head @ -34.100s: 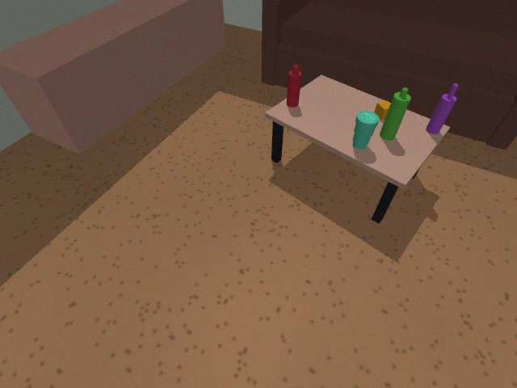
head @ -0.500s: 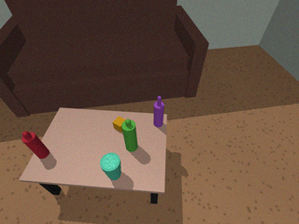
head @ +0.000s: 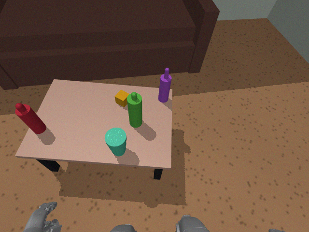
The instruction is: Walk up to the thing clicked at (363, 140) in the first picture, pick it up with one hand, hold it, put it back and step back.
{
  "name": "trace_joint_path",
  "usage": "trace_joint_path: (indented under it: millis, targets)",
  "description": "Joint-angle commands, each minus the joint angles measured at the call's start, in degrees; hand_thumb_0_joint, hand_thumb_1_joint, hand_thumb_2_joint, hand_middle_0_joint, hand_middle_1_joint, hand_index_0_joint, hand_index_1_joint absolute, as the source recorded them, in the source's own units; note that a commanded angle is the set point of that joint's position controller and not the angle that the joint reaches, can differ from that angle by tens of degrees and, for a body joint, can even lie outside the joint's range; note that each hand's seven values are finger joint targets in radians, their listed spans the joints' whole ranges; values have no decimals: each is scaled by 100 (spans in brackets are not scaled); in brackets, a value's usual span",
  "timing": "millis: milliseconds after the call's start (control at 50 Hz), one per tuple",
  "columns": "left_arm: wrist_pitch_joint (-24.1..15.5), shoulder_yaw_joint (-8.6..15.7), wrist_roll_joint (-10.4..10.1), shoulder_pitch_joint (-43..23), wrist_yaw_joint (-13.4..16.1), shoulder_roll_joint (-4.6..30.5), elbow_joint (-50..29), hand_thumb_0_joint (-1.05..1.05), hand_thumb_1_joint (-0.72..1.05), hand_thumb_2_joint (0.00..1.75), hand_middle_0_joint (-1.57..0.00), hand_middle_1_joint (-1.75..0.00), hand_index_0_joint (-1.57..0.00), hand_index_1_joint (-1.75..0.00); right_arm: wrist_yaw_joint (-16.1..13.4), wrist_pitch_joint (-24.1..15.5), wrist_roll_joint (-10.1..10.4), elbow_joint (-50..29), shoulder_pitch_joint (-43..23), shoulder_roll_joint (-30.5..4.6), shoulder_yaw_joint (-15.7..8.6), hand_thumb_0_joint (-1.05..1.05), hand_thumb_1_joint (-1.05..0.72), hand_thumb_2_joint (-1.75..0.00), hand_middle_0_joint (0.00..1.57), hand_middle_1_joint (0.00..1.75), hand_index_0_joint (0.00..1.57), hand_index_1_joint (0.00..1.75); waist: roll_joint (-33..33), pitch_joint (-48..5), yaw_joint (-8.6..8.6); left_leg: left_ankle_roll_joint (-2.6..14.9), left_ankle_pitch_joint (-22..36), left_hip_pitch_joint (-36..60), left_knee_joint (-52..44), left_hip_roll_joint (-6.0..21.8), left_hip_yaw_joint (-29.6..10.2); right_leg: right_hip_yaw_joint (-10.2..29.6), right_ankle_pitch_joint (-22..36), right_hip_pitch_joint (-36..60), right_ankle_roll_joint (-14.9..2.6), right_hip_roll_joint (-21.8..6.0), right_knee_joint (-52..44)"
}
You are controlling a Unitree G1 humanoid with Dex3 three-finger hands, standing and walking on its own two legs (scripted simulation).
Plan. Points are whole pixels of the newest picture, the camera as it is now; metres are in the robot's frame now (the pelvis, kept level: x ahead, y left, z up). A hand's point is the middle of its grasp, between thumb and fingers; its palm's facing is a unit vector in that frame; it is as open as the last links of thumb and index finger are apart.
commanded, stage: step back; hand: left
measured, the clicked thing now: (117, 144) +0.49 +0.17 -0.35
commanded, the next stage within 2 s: none
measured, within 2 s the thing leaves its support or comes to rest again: neither
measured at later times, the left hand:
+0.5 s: hand out of the picture +0.01 +0.24 -0.13, palm faces -0.12 -0.91 -0.39, open 7.4 cm
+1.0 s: hand out of the picture -0.13 +0.25 -0.14, palm faces -0.06 -0.93 -0.37, open 7.4 cm
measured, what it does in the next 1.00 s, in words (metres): walks backwards: right foot, then left foot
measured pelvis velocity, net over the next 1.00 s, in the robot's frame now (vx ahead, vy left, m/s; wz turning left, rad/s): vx -0.25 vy -0.01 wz -0.07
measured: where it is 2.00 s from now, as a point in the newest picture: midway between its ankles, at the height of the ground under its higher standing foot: outside the picture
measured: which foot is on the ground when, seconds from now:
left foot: down 0.00-0.42, up 0.44-0.72, down 0.74-1.00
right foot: up 0.00-0.38, down 0.40-0.76, up 0.78-1.00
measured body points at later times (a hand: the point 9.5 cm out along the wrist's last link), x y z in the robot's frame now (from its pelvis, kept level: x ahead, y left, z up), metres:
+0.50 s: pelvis -0.11 -0.01 +0.01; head -0.05 -0.03 +0.45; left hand +0.01 +0.29 -0.11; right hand -0.03 -0.34 -0.12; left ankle -0.05 +0.11 -0.67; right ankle -0.11 -0.13 -0.72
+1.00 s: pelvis -0.25 -0.01 +0.01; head -0.19 +0.01 +0.46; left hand -0.13 +0.30 -0.11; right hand -0.16 -0.33 -0.09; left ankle -0.19 +0.11 -0.72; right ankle -0.30 -0.16 -0.65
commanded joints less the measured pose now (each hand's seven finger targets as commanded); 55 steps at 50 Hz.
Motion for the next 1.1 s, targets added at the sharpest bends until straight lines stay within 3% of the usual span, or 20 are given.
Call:
trace_joint_path:
  millis: [0, 60, 220, 320, 360, 380, 400, 420, 460, 500, 600, 640, 700, 720, 740, 760, 820, 980, 1060, 1080]
  targets:
    - [6, 214, -14, 195, 268, 852, -552, 0, 90, 90, -20, -30, -20, -30, -186, -142, -92, -511, 192, -1854, -439, 0, -90, -90, 20, 30, 20, 30, 1364, -1278, -138, 894, 4451, 826, -1788, 2268, -2555, 922, -1633, -664, -215, 921, 2334]
    - [-13, 260, -81, 610, 202, 956, -393, 0, 90, 90, -20, -30, -20, -30, -293, -197, -79, -727, -295, -1280, -292, 0, -90, -90, 20, 30, 20, 30, 1206, -1156, 247, 839, 4192, 1060, -1278, 1567, -1385, 819, -764, -842, -122, 796, 2774]
    - [-98, 379, 44, 468, 74, 877, -841, 0, 90, 90, -20, -30, -20, -30, -349, -218, -34, -845, 539, -1301, -355, 0, -90, -90, 20, 30, 20, 30, 909, -1330, -214, 1268, 4259, 1903, -1051, 1871, -1402, 329, -938, -609, 100, 553, 1314]
    - [-144, 410, 69, 1132, -13, 730, -661, 0, 90, 90, -20, -30, -20, -30, -292, -163, -25, -1023, 77, -1410, -320, 0, -90, -90, 20, 30, 20, 30, 1124, -1492, 90, 970, 2854, 1007, -971, 1727, -1118, -268, -252, 595, -88, 375, -565]
    - [-186, 475, 111, 1497, -20, 783, -504, 0, 90, 90, -20, -30, -20, -30, -265, -102, 27, -1020, -76, -1315, -247, 0, -90, -90, 20, 30, 20, 30, 926, -1449, 288, 566, 2133, 123, -702, 1488, -900, -271, 731, 1504, -267, 331, -1614]
    - [-224, 554, 187, 1476, -18, 1104, -580, 0, 90, 90, -20, -30, -20, -30, -247, -86, 62, -1050, -4, -1149, -185, 0, -90, -90, 20, 30, 20, 30, 118, -1340, 255, 226, 1249, -662, -181, 1029, -649, 870, 935, 1715, -544, -308, -1925]
    - [-217, 663, 105, 1200, -50, 1589, -724, 0, 90, 90, -20, -30, -20, -30, -258, -86, 105, -1111, -203, -887, -127, 0, -90, -90, 20, 30, 20, 30, -1099, -976, 318, -151, -472, -1133, 953, -164, -19, 2319, 1189, 1091, -1376, -1436, -2463]
    - [-259, 674, 174, 835, -34, 1812, -955, 0, 90, 90, -20, -30, -20, -30, -318, -35, 59, -1033, -260, -1025, -198, 0, -90, -90, 20, 30, 20, 30, -1227, -738, 387, -240, -1506, -829, 2393, -292, -479, 2961, 1658, 166, -1975, -2121, -2581]
    - [-269, 545, 58, 322, 26, 1227, -1113, 0, 90, 90, -20, -30, -20, -30, -297, -18, 138, -811, 222, -1054, -180, 0, -90, -90, 20, 30, 20, 30, -308, -642, 50, -199, -877, -775, 3002, -414, -980, 1616, 2503, 256, -1520, -1356, -2198]
    - [-246, 546, 106, 154, 53, 1135, -1188, 0, 90, 90, -20, -30, -20, -30, -329, -72, 160, -731, 435, -1038, -123, 0, -90, -90, 20, 30, 20, 30, -615, -717, -13, -282, -662, -890, 3035, -508, -742, 987, 2897, 549, -1280, -1030, -1914]
    - [-184, 496, 147, 822, 84, 953, -1225, 0, 90, 90, -20, -30, -20, -30, -325, -128, 103, -892, 279, -940, -53, 0, -90, -90, 20, 30, 20, 30, -694, -1116, 403, -383, -923, -1068, 1157, -225, -300, 906, 3448, 2043, -1331, -1082, -1482]
    - [-142, 495, 124, 776, 80, 1078, -1275, 0, 90, 90, -20, -30, -20, -30, -308, -146, 41, -874, 436, -919, -77, 0, -90, -90, 20, 30, 20, 30, -918, -1249, 329, -263, -734, -670, 148, 18, -162, 978, 3484, 2046, -1256, -1158, -1323]
    - [-43, 393, 35, 583, 16, 1052, -1382, 0, 90, 90, -20, -30, -20, -30, -266, -226, -35, -676, 904, -945, -175, 0, -90, -90, 20, 30, 20, 30, -451, -1351, 39, -65, 1188, 617, -1695, 156, -107, 662, 2498, 1177, -758, -811, -854]
    - [-26, 355, 27, 763, -8, 867, -1395, 0, 90, 90, -20, -30, -20, -30, -249, -238, -127, -738, 768, -1313, -282, 0, -90, -90, 20, 30, 20, 30, 464, -1308, 128, 262, 1534, 1112, -1821, 1052, -1392, 358, 1198, 161, -397, -281, -316]
    - [-56, 373, 3, 491, 26, 818, -1500, 0, 90, 90, -20, -30, -20, -30, -200, -228, -112, -902, 419, -1919, -385, 0, -90, -90, 20, 30, 20, 30, 1588, -1143, 28, 1045, 2316, 739, -2090, 2276, -2689, -385, -944, -430, -127, 689, 623]
    - [-55, 488, 92, 82, 99, 983, -1461, 0, 90, 90, -20, -30, -20, -30, -201, -249, -137, -941, 455, -2018, -422, 0, -90, -90, 20, 30, 20, 30, 1458, -984, -286, 1579, 2833, 18, -2100, 2642, -3093, 347, -1713, -206, -66, 676, 1843]
    - [-24, 492, -49, 655, 78, 871, -1128, 0, 90, 90, -20, -30, -20, -30, -304, -276, -109, -974, -126, -1431, -242, 0, -90, -90, 20, 30, 20, 30, 829, -959, 249, 1062, 3416, 347, -1612, 1767, -1511, 746, -924, -529, -165, 895, 2955]
    - [-112, 483, 48, 814, -11, 812, -1080, 0, 90, 90, -20, -30, -20, -30, -293, -196, -100, -1125, 333, -1359, -278, 0, -90, -90, 20, 30, 20, 30, 1234, -1277, -93, 1231, 3422, 1257, -1148, 1710, -1256, -6, -968, -118, 166, 496, 836]
    - [-186, 478, 67, 1687, -40, 714, -614, 0, 90, 90, -20, -30, -20, -30, -250, -22, -11, -1269, -161, -1445, -255, 0, -90, -90, 20, 30, 20, 30, 1396, -1614, 340, 692, 2602, 475, -548, 1394, -872, -511, 660, 1403, -125, 418, -1974]
    - [-226, 555, 150, 1602, -39, 1000, -631, 0, 90, 90, -20, -30, -20, -30, -237, 11, 23, -1274, -74, -1226, -193, 0, -90, -90, 20, 30, 20, 30, 885, -1460, 265, 353, 1650, -432, -219, 980, -812, 152, 829, 1793, -257, 134, -1952]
